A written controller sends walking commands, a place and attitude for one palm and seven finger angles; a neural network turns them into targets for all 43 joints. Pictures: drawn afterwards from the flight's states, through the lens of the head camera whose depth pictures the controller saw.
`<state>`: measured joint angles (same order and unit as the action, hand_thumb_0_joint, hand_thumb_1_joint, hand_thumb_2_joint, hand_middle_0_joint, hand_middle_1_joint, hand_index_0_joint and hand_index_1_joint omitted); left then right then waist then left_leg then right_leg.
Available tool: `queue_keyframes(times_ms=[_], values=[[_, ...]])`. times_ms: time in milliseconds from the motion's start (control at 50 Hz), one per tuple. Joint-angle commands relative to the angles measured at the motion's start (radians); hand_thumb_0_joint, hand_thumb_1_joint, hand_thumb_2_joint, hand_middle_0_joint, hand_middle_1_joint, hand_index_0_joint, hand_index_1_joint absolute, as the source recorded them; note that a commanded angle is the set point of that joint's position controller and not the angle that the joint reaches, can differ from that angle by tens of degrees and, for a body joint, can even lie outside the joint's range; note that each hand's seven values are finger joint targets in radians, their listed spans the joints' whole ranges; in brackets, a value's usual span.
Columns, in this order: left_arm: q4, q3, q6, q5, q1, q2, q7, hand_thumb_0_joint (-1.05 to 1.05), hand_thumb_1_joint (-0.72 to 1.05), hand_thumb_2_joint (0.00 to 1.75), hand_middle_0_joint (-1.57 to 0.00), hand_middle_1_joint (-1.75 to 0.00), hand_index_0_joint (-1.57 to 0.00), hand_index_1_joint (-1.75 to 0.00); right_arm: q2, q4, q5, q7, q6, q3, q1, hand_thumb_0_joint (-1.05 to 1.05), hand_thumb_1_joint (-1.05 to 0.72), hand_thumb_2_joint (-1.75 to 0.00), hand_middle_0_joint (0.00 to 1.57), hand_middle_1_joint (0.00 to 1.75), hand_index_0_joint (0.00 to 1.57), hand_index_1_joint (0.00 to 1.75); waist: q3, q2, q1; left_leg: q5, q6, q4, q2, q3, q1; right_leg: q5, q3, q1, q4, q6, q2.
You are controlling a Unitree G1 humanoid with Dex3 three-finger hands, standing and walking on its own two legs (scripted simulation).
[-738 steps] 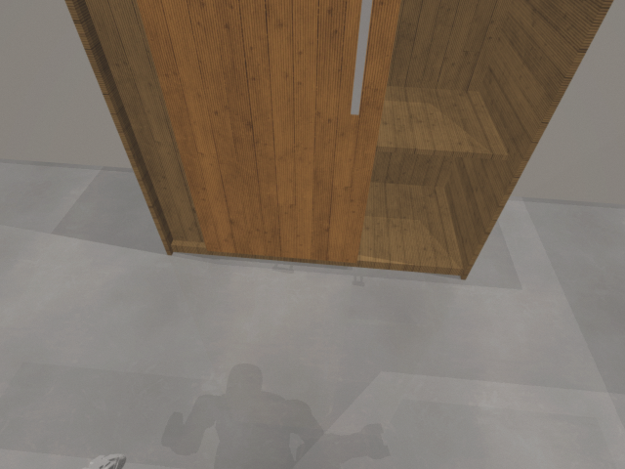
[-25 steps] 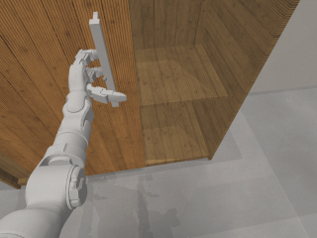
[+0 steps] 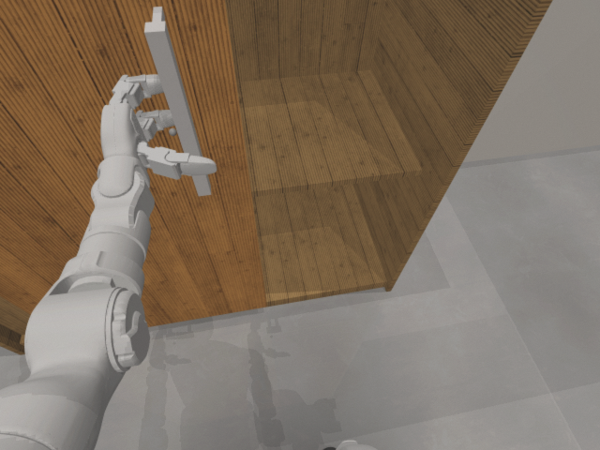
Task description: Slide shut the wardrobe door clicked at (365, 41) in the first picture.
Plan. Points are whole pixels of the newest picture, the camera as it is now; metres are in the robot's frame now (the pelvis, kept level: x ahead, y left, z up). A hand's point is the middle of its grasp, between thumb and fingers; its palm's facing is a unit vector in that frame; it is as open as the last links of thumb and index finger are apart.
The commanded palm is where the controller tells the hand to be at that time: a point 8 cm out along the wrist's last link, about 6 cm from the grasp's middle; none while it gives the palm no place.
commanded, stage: slide the fingers in behind the handle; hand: left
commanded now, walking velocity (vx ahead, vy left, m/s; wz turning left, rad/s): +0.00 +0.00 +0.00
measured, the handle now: (185, 117) +0.55 +0.14 +0.12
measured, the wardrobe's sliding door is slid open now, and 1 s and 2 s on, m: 0.43 0.43 0.43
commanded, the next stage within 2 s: move the hooked fingers beside the handle in 0.66 s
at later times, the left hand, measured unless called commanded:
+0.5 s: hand (172, 134) +0.50 +0.15 +0.13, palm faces +0.11 -0.99 +0.00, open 13.8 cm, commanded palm +0.47 +0.19 +0.13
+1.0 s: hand (175, 134) +0.50 +0.14 +0.13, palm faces +0.13 -0.99 +0.01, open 13.9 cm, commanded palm +0.46 +0.19 +0.13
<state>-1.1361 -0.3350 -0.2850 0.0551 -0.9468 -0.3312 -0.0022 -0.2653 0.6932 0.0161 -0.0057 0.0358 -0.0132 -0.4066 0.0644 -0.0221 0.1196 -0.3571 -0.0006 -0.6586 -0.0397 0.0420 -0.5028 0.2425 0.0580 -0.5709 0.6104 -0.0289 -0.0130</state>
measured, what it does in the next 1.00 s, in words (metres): stands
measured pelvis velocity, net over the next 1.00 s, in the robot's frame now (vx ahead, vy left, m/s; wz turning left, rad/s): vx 0.01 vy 0.01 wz -0.01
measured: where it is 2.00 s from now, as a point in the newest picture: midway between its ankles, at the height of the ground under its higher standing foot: outside the picture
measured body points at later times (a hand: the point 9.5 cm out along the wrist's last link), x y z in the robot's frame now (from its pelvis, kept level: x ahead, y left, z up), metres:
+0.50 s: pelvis -0.01 +0.01 +0.00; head +0.07 +0.01 +0.44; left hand +0.49 +0.20 +0.14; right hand +0.00 -0.24 -0.12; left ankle -0.03 +0.12 -0.72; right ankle +0.03 -0.10 -0.72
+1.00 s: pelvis +0.01 +0.01 +0.00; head +0.07 +0.01 +0.45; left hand +0.49 +0.20 +0.13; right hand +0.05 -0.24 -0.12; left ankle -0.03 +0.12 -0.72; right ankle +0.03 -0.10 -0.72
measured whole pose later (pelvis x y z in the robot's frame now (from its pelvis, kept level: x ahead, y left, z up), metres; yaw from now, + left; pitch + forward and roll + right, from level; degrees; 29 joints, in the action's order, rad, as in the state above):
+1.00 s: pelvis +0.01 +0.01 +0.00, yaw -1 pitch +12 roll -1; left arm -0.99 -0.31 -0.26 0.06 -0.85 -0.26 0.05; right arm -0.24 0.67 0.02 -0.02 0.03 -0.01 -0.39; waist 0.08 -0.03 0.10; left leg -0.38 0.01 -0.66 -0.04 0.06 -0.48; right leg 0.26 0.04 -0.55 0.61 -0.02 -0.01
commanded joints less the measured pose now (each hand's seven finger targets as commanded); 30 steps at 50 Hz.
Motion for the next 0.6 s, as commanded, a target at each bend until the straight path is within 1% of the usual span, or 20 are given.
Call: queue_keyframes(times_ms=[0, 20, 40, 100, 120, 140, 160, 200, 240, 280, 320, 340, 400, 420, 460, 480, 500, 520, 560, 580], values=[[0.199, -0.036, -0.062, -0.015, -0.561, -0.279, 0.011, 0.0, -0.5, 0.3, -0.3, -1.2, -0.3, -1.2, -0.143, -0.075, 0.0, 0.012, 0.026, 0.049, -0.113, 0.0, -0.9, -0.9, 0.2, 0.3, 0.2, 0.3, 0.364, 0.008, 0.03, 0.197, 0.034, 0.068, 0.042, -0.02, 0.021, -0.265, -0.065, 0.287, -0.04, 0.016, -0.001], [0.19, -0.049, -0.061, -0.018, -0.562, -0.297, 0.012, 0.0, -0.5, 0.3, -0.3, -1.2, -0.3, -1.2, -0.146, -0.077, 0.0, 0.013, 0.023, 0.05, -0.115, 0.0, -0.9, -0.9, 0.2, 0.3, 0.2, 0.3, 0.364, 0.008, 0.032, 0.197, 0.036, 0.062, 0.042, -0.019, 0.016, -0.262, -0.069, 0.282, -0.039, 0.017, -0.002], [0.187, -0.03, -0.061, -0.02, -0.589, -0.287, 0.01, 0.0, -0.5, 0.3, -0.3, -1.2, -0.3, -1.2, -0.143, -0.075, -0.001, 0.013, 0.024, 0.047, -0.114, 0.0, -0.9, -0.9, 0.2, 0.3, 0.2, 0.3, 0.362, 0.001, 0.043, 0.182, 0.034, 0.065, 0.042, -0.023, 0.013, -0.246, -0.067, 0.273, -0.04, 0.02, 0.0], [0.174, -0.02, -0.063, -0.013, -0.576, -0.258, 0.003, 0.0, -0.5, 0.3, -0.3, -1.2, -0.3, -1.2, -0.143, -0.079, 0.001, 0.01, 0.029, 0.048, -0.118, 0.0, -0.9, -0.9, 0.2, 0.3, 0.2, 0.3, 0.376, -0.024, 0.038, 0.187, 0.03, 0.06, 0.041, -0.025, 0.031, -0.237, -0.061, 0.252, -0.035, 0.014, -0.003], [0.167, -0.016, -0.065, -0.013, -0.568, -0.25, 0.001, 0.0, -0.5, 0.3, -0.3, -1.2, -0.3, -1.2, -0.145, -0.083, 0.002, 0.01, 0.028, 0.048, -0.122, 0.0, -0.9, -0.9, 0.2, 0.3, 0.2, 0.3, 0.383, -0.015, 0.04, 0.195, 0.031, 0.059, 0.039, -0.03, 0.043, -0.234, -0.056, 0.243, -0.031, 0.012, -0.006], [0.164, 0.004, -0.063, -0.008, -0.577, -0.226, -0.001, 0.0, -0.5, 0.3, -0.3, -1.2, -0.3, -1.2, -0.143, -0.082, 0.001, 0.008, 0.03, 0.047, -0.12, 0.0, -0.9, -0.9, 0.2, 0.3, 0.2, 0.3, 0.377, -0.036, 0.046, 0.185, 0.028, 0.06, 0.037, -0.032, 0.052, -0.216, -0.053, 0.219, -0.035, 0.014, -0.005], [0.138, -0.011, -0.058, -0.001, -0.564, -0.231, 0.001, 0.0, -0.5, 0.3, -0.3, -1.2, -0.3, -1.2, -0.146, -0.08, 0.002, 0.008, 0.033, 0.046, -0.123, 0.0, -0.9, -0.9, 0.2, 0.3, 0.2, 0.3, 0.357, 0.009, 0.045, 0.17, 0.029, 0.061, 0.036, -0.035, 0.032, -0.203, -0.053, 0.221, -0.038, 0.015, -0.007], [0.127, -0.005, -0.055, -0.002, -0.573, -0.231, 0.002, 0.0, -0.5, 0.3, -0.3, -1.2, -0.3, -1.2, -0.15, -0.082, 0.001, 0.008, 0.033, 0.046, -0.123, 0.0, -0.9, -0.9, 0.2, 0.3, 0.2, 0.3, 0.339, 0.024, 0.051, 0.137, 0.028, 0.069, 0.034, -0.038, 0.013, -0.171, -0.051, 0.212, -0.041, 0.016, -0.006], [0.167, -0.004, -0.065, -0.004, -0.596, -0.23, 0.006, 0.0, -0.5, 0.3, -0.3, -1.2, -0.3, -1.2, -0.149, -0.086, 0.004, 0.007, 0.036, 0.048, -0.123, 0.0, -0.9, -0.9, 0.2, 0.3, 0.2, 0.3, 0.382, -0.035, 0.045, 0.16, 0.027, 0.062, 0.035, -0.037, 0.046, -0.18, -0.052, 0.203, -0.032, 0.013, -0.005], [0.141, 0.001, -0.063, -0.002, -0.558, -0.21, 0.008, 0.0, -0.5, 0.3, -0.3, -1.2, -0.3, -1.2, -0.147, -0.088, 0.007, 0.003, 0.038, 0.044, -0.127, 0.0, -0.9, -0.9, 0.2, 0.3, 0.2, 0.3, 0.377, -0.02, 0.037, 0.17, 0.024, 0.062, 0.033, -0.042, 0.05, -0.181, -0.046, 0.196, -0.028, 0.011, -0.008], [0.14, -0.013, -0.066, 0.001, -0.529, -0.22, 0.01, 0.0, -0.5, 0.3, -0.3, -1.2, -0.3, -1.2, -0.151, -0.093, 0.007, 0.002, 0.037, 0.046, -0.129, 0.0, -0.9, -0.9, 0.2, 0.3, 0.2, 0.3, 0.372, 0.028, 0.029, 0.17, 0.027, 0.063, 0.033, -0.043, 0.032, -0.184, -0.044, 0.212, -0.027, 0.01, -0.011], [0.149, 0.0, -0.066, 0.003, -0.542, -0.209, 0.01, 0.0, -0.5, 0.3, -0.3, -1.2, -0.3, -1.2, -0.149, -0.095, 0.005, 0.0, 0.038, 0.044, -0.121, 0.0, -0.9, -0.9, 0.2, 0.3, 0.2, 0.3, 0.36, -0.001, 0.034, 0.146, 0.025, 0.066, 0.032, -0.039, 0.03, -0.165, -0.047, 0.2, -0.032, 0.012, -0.009], [0.178, 0.017, -0.07, 0.006, -0.503, -0.168, 0.012, 0.0, -0.5, 0.3, -0.3, -1.2, -0.3, -1.2, -0.145, -0.101, 0.007, -0.005, 0.04, 0.049, -0.121, 0.0, -0.9, -0.9, 0.2, 0.3, 0.2, 0.3, 0.378, 0.007, 0.022, 0.184, 0.024, 0.066, 0.029, -0.04, 0.057, -0.191, -0.04, 0.206, -0.025, 0.008, -0.011], [0.205, 0.011, -0.077, 0.006, -0.51, -0.176, 0.014, 0.0, -0.5, 0.3, -0.3, -1.2, -0.3, -1.2, -0.147, -0.105, 0.008, -0.005, 0.039, 0.051, -0.123, 0.0, -0.9, -0.9, 0.2, 0.3, 0.2, 0.3, 0.398, -0.005, 0.018, 0.207, 0.023, 0.064, 0.029, -0.044, 0.076, -0.201, -0.038, 0.208, -0.019, 0.006, -0.012], [0.246, 0.05, -0.08, 0.007, -0.502, -0.122, 0.017, 0.0, -0.5, 0.3, -0.3, -1.2, -0.3, -1.2, -0.138, -0.104, 0.007, -0.011, 0.041, 0.053, -0.116, 0.0, -0.9, -0.9, 0.2, 0.3, 0.2, 0.3, 0.405, -0.06, 0.014, 0.237, 0.015, 0.062, 0.025, -0.047, 0.121, -0.206, -0.032, 0.181, -0.016, 0.003, -0.014], [0.236, 0.048, -0.076, 0.007, -0.498, -0.123, 0.021, 0.0, -0.5, 0.3, -0.3, -1.2, -0.3, -1.2, -0.139, -0.1, 0.008, -0.011, 0.041, 0.052, -0.115, 0.0, -0.9, -0.9, 0.2, 0.3, 0.2, 0.3, 0.391, -0.048, 0.014, 0.232, 0.015, 0.06, 0.024, -0.048, 0.116, -0.2, -0.033, 0.175, -0.019, 0.003, -0.014], [0.226, 0.039, -0.073, 0.005, -0.508, -0.136, 0.028, 0.0, -0.5, 0.3, -0.3, -1.2, -0.3, -1.2, -0.142, -0.094, 0.008, -0.01, 0.039, 0.054, -0.118, 0.0, -0.9, -0.9, 0.2, 0.3, 0.2, 0.3, 0.363, -0.001, 0.023, 0.217, 0.017, 0.065, 0.02, -0.05, 0.096, -0.191, -0.03, 0.176, -0.024, 0.006, -0.015], [0.221, 0.046, -0.069, 0.008, -0.513, -0.126, 0.034, 0.0, -0.5, 0.3, -0.3, -1.2, -0.3, -1.2, -0.143, -0.093, 0.007, -0.007, 0.038, 0.052, -0.117, 0.0, -0.9, -0.9, 0.2, 0.3, 0.2, 0.3, 0.343, 0.025, 0.029, 0.201, 0.021, 0.069, 0.021, -0.049, 0.08, -0.184, -0.029, 0.178, -0.028, 0.008, -0.017], [0.217, 0.04, -0.061, 0.007, -0.547, -0.132, 0.048, 0.0, -0.5, 0.3, -0.3, -1.2, -0.3, -1.2, -0.143, -0.088, 0.006, -0.006, 0.04, 0.051, -0.113, 0.0, -0.9, -0.9, 0.2, 0.3, 0.2, 0.3, 0.32, 0.019, 0.034, 0.163, 0.022, 0.078, 0.023, -0.048, 0.062, -0.159, -0.033, 0.175, -0.034, 0.01, -0.015], [0.246, 0.025, -0.067, 0.002, -0.577, -0.155, 0.057, 0.0, -0.5, 0.3, -0.3, -1.2, -0.3, -1.2, -0.144, -0.085, 0.009, -0.005, 0.041, 0.053, -0.117, 0.0, -0.9, -0.9, 0.2, 0.3, 0.2, 0.3, 0.348, -0.001, 0.031, 0.181, 0.021, 0.076, 0.026, -0.048, 0.072, -0.175, -0.036, 0.189, -0.028, 0.008, -0.013]])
